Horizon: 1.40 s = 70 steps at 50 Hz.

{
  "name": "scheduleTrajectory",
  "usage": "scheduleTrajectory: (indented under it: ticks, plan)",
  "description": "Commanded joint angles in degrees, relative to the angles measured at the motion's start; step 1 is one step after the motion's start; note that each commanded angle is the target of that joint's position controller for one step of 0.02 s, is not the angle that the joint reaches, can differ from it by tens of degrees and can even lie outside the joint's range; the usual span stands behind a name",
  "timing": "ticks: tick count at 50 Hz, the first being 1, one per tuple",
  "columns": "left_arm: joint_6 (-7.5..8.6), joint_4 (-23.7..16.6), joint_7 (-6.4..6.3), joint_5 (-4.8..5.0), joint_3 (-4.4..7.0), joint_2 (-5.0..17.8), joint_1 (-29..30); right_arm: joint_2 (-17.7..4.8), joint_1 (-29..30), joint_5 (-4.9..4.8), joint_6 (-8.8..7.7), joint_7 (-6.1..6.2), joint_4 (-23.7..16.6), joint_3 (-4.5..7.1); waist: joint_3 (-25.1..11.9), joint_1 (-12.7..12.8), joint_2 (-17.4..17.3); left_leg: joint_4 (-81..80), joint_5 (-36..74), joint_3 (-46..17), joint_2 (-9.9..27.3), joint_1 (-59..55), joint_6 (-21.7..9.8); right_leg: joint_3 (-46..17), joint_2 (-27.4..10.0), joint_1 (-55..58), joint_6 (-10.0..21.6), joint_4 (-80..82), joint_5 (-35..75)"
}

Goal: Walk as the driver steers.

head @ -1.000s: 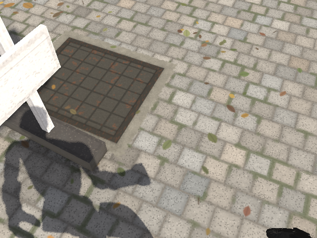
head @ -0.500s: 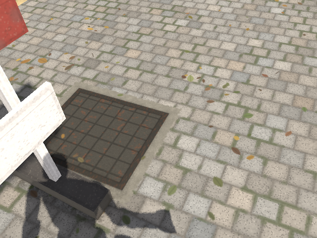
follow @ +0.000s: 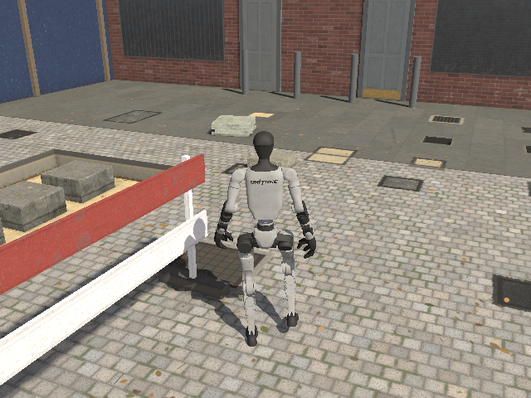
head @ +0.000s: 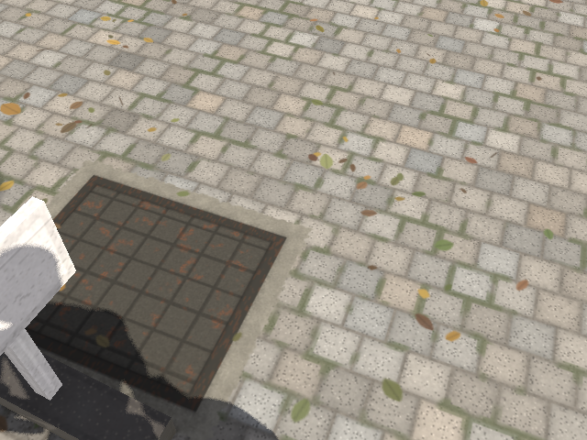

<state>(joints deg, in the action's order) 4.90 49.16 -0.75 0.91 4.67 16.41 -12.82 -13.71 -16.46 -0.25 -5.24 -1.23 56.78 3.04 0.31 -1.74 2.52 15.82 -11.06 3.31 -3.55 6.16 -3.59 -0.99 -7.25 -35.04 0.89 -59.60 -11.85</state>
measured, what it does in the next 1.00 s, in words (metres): walks ahead, turning right: right foot, then left foot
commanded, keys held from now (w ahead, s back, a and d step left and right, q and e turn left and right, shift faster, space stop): w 0.28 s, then w+e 0.72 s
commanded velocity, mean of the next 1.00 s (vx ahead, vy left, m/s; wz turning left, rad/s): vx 0.50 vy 0.00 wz -0.30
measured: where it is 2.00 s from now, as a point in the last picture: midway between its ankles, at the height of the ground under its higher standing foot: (399, 272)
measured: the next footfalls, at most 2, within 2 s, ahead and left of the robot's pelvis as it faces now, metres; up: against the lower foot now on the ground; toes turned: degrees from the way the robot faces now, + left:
right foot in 0.28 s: +0.36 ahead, -0.13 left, +0.00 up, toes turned -2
left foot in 0.76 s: +0.63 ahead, +0.08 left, +0.00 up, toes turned -14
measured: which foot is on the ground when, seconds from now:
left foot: down 0.00-0.30, up 0.32-0.74, down 0.76-1.00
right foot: up 0.00-0.26, down 0.28-0.78, up 0.80-1.00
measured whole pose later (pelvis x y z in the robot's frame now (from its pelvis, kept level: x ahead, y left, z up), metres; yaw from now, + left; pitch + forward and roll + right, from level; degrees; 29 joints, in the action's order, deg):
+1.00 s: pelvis +0.56 -0.01 +0.00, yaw -20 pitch +1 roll +1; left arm 1.9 43.1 -0.5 2.1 5.2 18.0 -14.8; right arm -15.1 -14.1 0.5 -5.7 0.0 52.0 3.7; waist 1.4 -1.9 3.1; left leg 18.8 -10.9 6.1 -0.7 9.1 -1.6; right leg -3.7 -5.0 -35.2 0.5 -62.0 -14.1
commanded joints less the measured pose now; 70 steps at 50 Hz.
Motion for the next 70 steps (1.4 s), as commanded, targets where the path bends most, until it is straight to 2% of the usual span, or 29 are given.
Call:
scheduleTrajectory:
  ticks: [1, 9, 12, 14, 15, 16, 17, 18, 20, 24, 30, 35, 38, 39, 40, 41, 42, 44, 54, 57, 59, 62, 64, 65, 66, 67, 68, 69, 70]
  plan:
    - [0.07, -4.47, 0.32, -0.58, 0.1, 1.58, 2.5, -8.16, 0.52, -0.09, -0.9, 0.84, -2.43, 1.2, 3.27, 1.25, -5.57, -8.7, 17.82, -10.52, 15.61, -1.11, -9.14, -1.1, -1.5, -7.34, -1.18, 8.64, 7.53]
    - [1.14, -9.62, 2.95, 0.37, -1.28, 1.15, 17.96, -10.0, -7.69, -0.7, 0.48, 2.06, 0.79, 1.41, 5.86, -2.26, -5.25, -7.53, 17.48, -6.42, 16.94, -8.33, -6.78, 1.13, 2.98, -2.22, 1.36, 30.03, 16.88]
    - [1.22, -9.21, 3.4, 0.24, -0.13, 4.4, 13.67, -11.56, -6.52, -0.36, 1.41, 2.2, 0.55, 1.98, 1.16, 1.79, -7.24, 1.37, 37.69, -5.93, 18.17, -13.55, -5.18, 2.93, 6.05, 5.77, 4.04, 30.29, 9.42]
    - [0.95, -4.43, 2.68, 0.08, 2.19, 9.02, -3.64, -10.31, -5.18, 0.29, 2.21, 2.22, -0.43, 1.25, -9.8, 10.26, -6.66, 23.55, 42.47, -2.92, 13.77, -4.58, -2.5, 2.28, 5.78, 31.39, 8.12, 29.6, 9.84]
    - [0.56, -2.78, 2.22, -1.3, 3.33, 14.52, -11.78, -4.8, -10.51, 0.59, 1.42, 1.7, -2.16, -0.38, -19.96, 8.88, 4.61, 46.09, 19.4, -0.66, 6.5, 16.73, 0.7, -20.06, -9.12, 55.5, 16.15, 28.91, 6.87]
    - [0.23, -1.81, 2.43, -0.28, 2.48, 11.9, -12.8, -3.2, -12.06, 0.01, -0.17, 0.94, -1.01, -1.2, -25.89, 8.06, 12.26, 59.04, -20.04, -6.21, -0.37, 28.84, 2.15, -42.38, -15.85, 62.47, 21.75, 39.74, -0.12]
    - [0.06, -2.54, 2.46, 0.23, 1.25, 8.48, -8.65, -9.25, -6.05, -1.32, -1.67, 0.42, -2.84, 0.41, -17.77, 8.34, 8.54, 63.06, -19.41, -9.58, 3.68, 35.28, 0.91, -37.89, -12.93, 56.97, 18.42, 41.87, -4.93]
    - [0.04, -3.79, 2.28, -0.1, 0.72, 6.77, -3.71, -10.18, -0.42, -2.25, -2.52, 0.35, -4.68, 0.55, -9.98, 7.26, 5.0, 61.53, -14.7, -8.25, 6.39, 36.67, 0.2, -29.57, -10.41, 47.82, 16.39, 43.31, -2.72]
    - [0.52, -4.84, 2.49, -1.19, -0.03, 4.47, 2.1, -9.08, 1.62, -0.72, -2.23, 0.96, -4.98, 0.99, -2.6, 2.95, -1.03, 52.28, -7.97, -7.8, 10.33, 30.85, 0.66, -19.98, -6.18, 31.73, 14.39, 46.96, 7.14]
    - [0.81, -4.61, 1.93, -0.71, 0.48, 6.35, 1.35, -6.44, 2.27, 0.45, -0.19, 1.75, -6.24, 0.67, -0.05, 0.15, 0.42, 41.3, -3.58, -6.91, 10.9, 25.99, 3.88, -14.66, -3.31, 21.55, 15.19, 51.65, 8.12]
    - [0.23, -3.05, 0.16, 0.13, 1.65, 9.36, -4.47, -5.75, 16.87, 0.4, -0.55, 1.1, -11.11, 0.09, 2.14, 4.4, 1.11, 17.96, 16.4, -6.02, 6.33, 21.64, 6.34, -11.06, -0.22, 17.8, 11.63, 50.86, 4.29]
    - [-0.72, -2.4, -0.42, 0.58, 1.87, 8.94, -6.87, -9.07, 19.27, -0.5, -1.48, 0.33, -12.77, 0.87, 1.03, 3.97, 2.31, 11.74, 12.05, -8.66, 5.92, 18.02, 5.24, -17.27, -2.96, 24.42, 9.77, 43.62, -0.04]
    - [-1.37, -3.51, -0.4, -0.35, 0.55, 4.73, -6.97, -12.89, 7.49, 0.22, -2.53, 0.5, -10.2, 2.89, -5.64, -1.65, 2.34, 9.55, 4.43, -8.81, 8.18, 0.22, 1.58, -16.5, 2.2, 21.7, 6.82, 29.13, 1.26]
    - [-1.44, -4.59, -0.24, -1.28, -0.75, 0.76, -8.52, -16.1, -2.0, 0.34, -2.41, 1.01, -9.03, 3.67, -13.79, -4.58, -7.26, 10.07, 2.18, -19.54, 19.29, -14.31, -1.64, -9.81, 7.04, 13.22, 3.96, 10.21, -10.91]
    - [-0.51, -6.87, -0.07, 1.24, -1.14, -0.8, -15.16, -20.4, -5.27, 0.26, -1.31, 0.59, -6.35, 4.87, -17.82, -0.27, -25.83, 1.94, -13.57, -46.8, 29.46, -25.34, -9.44, -5.32, 11.36, -4.9, 1.87, -5.74, -24.45]
    - [-0.37, -5.28, -0.42, 2.04, 0.1, 5.66, -13.89, -14.1, -1.83, -0.09, -1.37, 0.27, -8.24, 3.39, -12.1, -1.54, -16.09, -0.33, -20.75, -45.7, 27.27, -21.1, -8.07, -9.13, 7.57, -9.81, 1.29, -12.27, -20.89]
    - [-0.62, -6.04, -0.5, 1.74, 0.83, 7.91, -8.96, -10.62, 1.31, -0.22, -1.38, 0.32, -9.01, 2.5, -6.43, -1.98, -11.29, -0.17, -16.52, -35.11, 24.88, -15.28, -5.52, -8.2, 5.53, -10.83, 1.25, -12.78, -15.44]
    - [-1.51, -7.21, -0.72, 0.25, 1.36, 7.32, -5.31, -7.9, 6.58, 0.51, -1.23, 0.53, -9.76, 1.55, -0.96, 0.03, -8.3, -2.9, -6.41, -23.68, 20.73, -5.24, -4.77, -6.92, 1.67, -7.93, 0.47, -9.61, -7.48]
    - [-2.15, -12.69, 1.84, 1.32, -0.19, 2.11, 4.81, -10.57, 4.19, 1.23, -0.82, 2.15, -8.32, 2.59, 2.08, -1.29, -6.78, -7.5, 14.25, -0.29, 17.18, -3.85, -5.27, -1.38, -0.26, -6.08, -0.64, 12.81, 12.15]
    - [-2.85, -15.54, 2.82, 0.18, -0.68, 0.87, 9.83, -12.66, 1.4, -0.74, -0.54, 1.94, -7.09, 2.94, 4.42, -3.1, -4.64, -8.14, 16.93, 2.74, 18.85, -5.68, -5.17, 1.38, 1.12, -4.22, 0.36, 19.18, 13.1]
    - [-2.66, -16.95, 3.75, 1.07, -0.48, 2.09, 11.78, -13.95, 1.07, -0.33, 0.75, 1.82, -6.92, 3.47, 4.81, -2.52, -6.0, -5.38, 22.55, 4.94, 19.66, -9.39, -4.22, 2.96, 1.8, -4.22, 2.1, 20.97, 10.03]
    - [-3.2, -17.4, 4.31, 0.31, 0.83, 4.82, 8.57, -15.71, 0.86, -1.47, 1.94, 2.23, -7.31, 4.03, 0.98, 1.06, -7.64, 4.77, 45.29, 7.9, 20.28, -12.54, -2.63, 6.66, 6.45, 4.69, 5.29, 22.97, 2.41]
    - [-3.68, -13.62, 3.35, 0.57, 3.68, 9.62, -6.75, -15.79, 1.88, -1.68, 2.47, 2.46, -7.94, 3.92, -6.78, 9.69, -6.37, 25.58, 47.72, 10.22, 17.49, -6.28, -0.28, 7.78, 10.95, 25.58, 8.87, 27.98, 4.34]
    - [-4.38, -11.99, 1.86, 0.79, 5.22, 14.44, -13.46, -11.7, -0.34, 0.44, 2.01, 2.25, -8.96, 2.52, -11.32, 10.89, 2.84, 43.89, 20.76, 10.11, 14.39, 9.73, 2.18, -6.17, 2.19, 42.72, 12.35, 28.08, 5.2]
    - [-3.64, -14.27, 2.03, 0.78, 5.17, 18.75, -8.68, -5.76, -3.26, 1.1, 0.12, 1.53, -12.75, 0.47, -18.04, 3.87, 15.1, 63.0, -22.48, 1.44, 1.58, 33.15, 4.89, -42.01, -11.19, 57.79, 23.89, 38.08, -7.4]
    - [-2.73, -14.95, 2.71, 0.33, 3.59, 13.47, -10.14, -11.71, 3.19, -0.9, -2.07, 0.65, -13.45, 1.56, -20.11, 8.61, 6.23, 65.81, -20.95, -9.06, 3.89, 38.73, 3.68, -44.88, -12.1, 57.68, 22.3, 43.47, -10.01]
    - [-1.84, -14.39, 2.86, -0.14, 2.75, 11.02, -8.65, -12.42, 6.85, -2.49, -2.95, 0.28, -14.94, 1.75, -12.11, 7.96, 3.82, 63.26, -16.17, -8.28, 6.1, 41.28, 2.42, -36.43, -10.35, 51.43, 19.76, 43.44, -5.98]
    - [-1.32, -14.35, 2.93, -0.08, 2.32, 9.7, -5.37, -11.3, 7.0, -1.65, -3.2, 0.69, -14.49, 1.49, -6.69, 4.96, -2.17, 57.73, -11.68, -8.22, 8.54, 38.46, 2.27, -29.33, -7.5, 42.16, 17.77, 43.46, 1.0]
    - [-1.13, -14.58, 2.61, -0.43, 1.69, 7.66, -1.92, -11.35, 5.9, -0.21, -2.73, 1.25, -13.58, 1.85, -4.99, 3.06, -2.05, 52.28, -8.95, -8.37, 10.62, 34.72, 2.59, -23.78, -5.01, 36.26, 16.05, 43.66, 6.82]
